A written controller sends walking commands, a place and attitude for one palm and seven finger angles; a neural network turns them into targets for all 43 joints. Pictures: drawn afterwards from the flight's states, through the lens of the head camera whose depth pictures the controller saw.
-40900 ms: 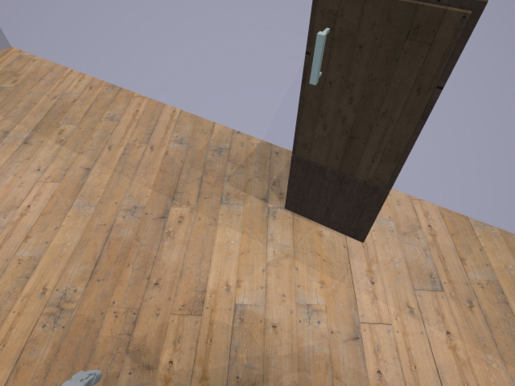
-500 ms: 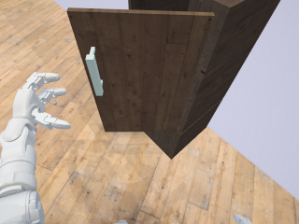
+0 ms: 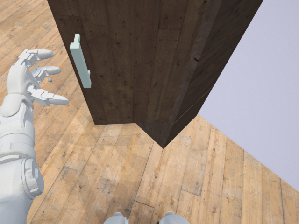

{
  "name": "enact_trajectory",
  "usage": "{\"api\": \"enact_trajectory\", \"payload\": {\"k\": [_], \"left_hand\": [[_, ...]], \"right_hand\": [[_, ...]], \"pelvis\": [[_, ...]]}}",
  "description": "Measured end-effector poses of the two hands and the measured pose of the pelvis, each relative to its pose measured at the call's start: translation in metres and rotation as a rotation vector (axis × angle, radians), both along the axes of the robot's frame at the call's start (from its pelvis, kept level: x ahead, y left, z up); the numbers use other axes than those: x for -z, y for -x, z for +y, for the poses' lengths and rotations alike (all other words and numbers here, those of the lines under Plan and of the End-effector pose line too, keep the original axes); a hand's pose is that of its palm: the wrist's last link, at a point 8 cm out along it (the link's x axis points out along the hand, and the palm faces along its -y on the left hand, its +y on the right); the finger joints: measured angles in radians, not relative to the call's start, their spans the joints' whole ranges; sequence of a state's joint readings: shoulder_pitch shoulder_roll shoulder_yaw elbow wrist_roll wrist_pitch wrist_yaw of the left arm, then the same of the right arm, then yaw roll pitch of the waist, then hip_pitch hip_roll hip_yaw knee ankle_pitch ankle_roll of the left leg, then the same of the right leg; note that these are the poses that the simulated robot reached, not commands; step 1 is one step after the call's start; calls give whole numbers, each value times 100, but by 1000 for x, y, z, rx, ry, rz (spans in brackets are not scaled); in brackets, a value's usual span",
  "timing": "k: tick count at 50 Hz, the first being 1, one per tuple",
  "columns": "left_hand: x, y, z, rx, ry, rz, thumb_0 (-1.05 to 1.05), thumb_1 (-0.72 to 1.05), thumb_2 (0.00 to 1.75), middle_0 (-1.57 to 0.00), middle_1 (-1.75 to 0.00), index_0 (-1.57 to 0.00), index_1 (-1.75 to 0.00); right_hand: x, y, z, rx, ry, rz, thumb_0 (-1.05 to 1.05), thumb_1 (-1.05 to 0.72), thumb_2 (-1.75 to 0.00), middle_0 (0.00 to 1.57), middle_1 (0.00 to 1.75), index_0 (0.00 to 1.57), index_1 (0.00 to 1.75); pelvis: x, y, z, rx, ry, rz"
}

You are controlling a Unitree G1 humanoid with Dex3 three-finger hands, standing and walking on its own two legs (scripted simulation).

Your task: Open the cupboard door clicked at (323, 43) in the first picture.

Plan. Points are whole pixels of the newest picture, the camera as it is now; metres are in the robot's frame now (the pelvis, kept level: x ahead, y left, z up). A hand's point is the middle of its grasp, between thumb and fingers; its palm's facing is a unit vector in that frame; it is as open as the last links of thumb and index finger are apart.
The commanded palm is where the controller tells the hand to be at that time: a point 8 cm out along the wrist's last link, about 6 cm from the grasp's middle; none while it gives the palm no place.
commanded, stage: move the hooked fingers beside the handle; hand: left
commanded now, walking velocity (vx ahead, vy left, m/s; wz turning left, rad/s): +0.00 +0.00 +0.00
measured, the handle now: (82, 62) +0.53 +0.18 +0.09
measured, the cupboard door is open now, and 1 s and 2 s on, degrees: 50 50 50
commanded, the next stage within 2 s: slide the fingers in behind the handle in 0.94 s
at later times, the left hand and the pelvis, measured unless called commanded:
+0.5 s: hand (54, 75) +0.49 +0.24 +0.08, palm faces +0.07 -1.00 +0.00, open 13.9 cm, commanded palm +0.46 +0.29 +0.09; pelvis +0.01 -0.01 +0.00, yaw -1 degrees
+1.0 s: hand (55, 75) +0.49 +0.24 +0.09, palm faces +0.06 -1.00 +0.01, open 13.9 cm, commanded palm +0.46 +0.28 +0.09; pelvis +0.01 +0.00 +0.00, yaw -1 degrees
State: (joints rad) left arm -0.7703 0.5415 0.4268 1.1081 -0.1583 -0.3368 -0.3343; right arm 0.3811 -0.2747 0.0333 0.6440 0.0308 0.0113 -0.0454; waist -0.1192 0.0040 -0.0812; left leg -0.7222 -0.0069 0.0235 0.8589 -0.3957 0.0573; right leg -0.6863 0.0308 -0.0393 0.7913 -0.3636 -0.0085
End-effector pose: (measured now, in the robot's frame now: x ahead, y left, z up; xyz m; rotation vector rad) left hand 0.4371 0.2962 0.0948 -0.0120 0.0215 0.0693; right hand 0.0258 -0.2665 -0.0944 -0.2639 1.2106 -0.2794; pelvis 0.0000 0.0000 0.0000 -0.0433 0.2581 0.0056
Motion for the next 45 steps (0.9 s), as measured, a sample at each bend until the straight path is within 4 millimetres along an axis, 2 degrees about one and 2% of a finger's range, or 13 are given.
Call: {"api": "enact_trajectory", "payload": {"k": [10, 17, 23, 37, 45], "left_hand": [[1, -23, -2, 5, -3, 12, -1, -49, 30, -30, -120, -30, -120], [5, -30, -6, 15, -5, 15, -1, -49, 30, -30, -120, -30, -120], [10, -27, -2, -1, -8, 21, -1, -49, 30, -30, -120, -30, -120], [9, -25, 6, 10, 2, 26, -1, -49, 30, -30, -120, -30, -120], [12, -27, 0, 17, 2, 20, -1, -50, 30, -30, -120, -30, -120]], "right_hand": [[2, 27, -4, 35, 10, 94, 0, -90, -89, 21, 30, 20, 30], [0, 34, -5, 61, 5, 126, 0, -90, -89, 21, 30, 20, 30], [0, 27, -4, 66, -2, 116, 0, -90, -89, 21, 30, 20, 30], [0, -9, -4, 17, 1, 57, 0, -90, -89, 21, 30, 20, 30], [1, -15, -2, 6, 1, 52, 0, -90, -89, 21, 30, 20, 30]], "pelvis": [[4, 0, -3, 4, 6, 35], [4, -5, -4, 17, 5, 49], [3, -9, -5, 21, 6, 49], [3, -14, -4, 6, 11, 47], [4, -14, -2, 1, 13, 48]]}}
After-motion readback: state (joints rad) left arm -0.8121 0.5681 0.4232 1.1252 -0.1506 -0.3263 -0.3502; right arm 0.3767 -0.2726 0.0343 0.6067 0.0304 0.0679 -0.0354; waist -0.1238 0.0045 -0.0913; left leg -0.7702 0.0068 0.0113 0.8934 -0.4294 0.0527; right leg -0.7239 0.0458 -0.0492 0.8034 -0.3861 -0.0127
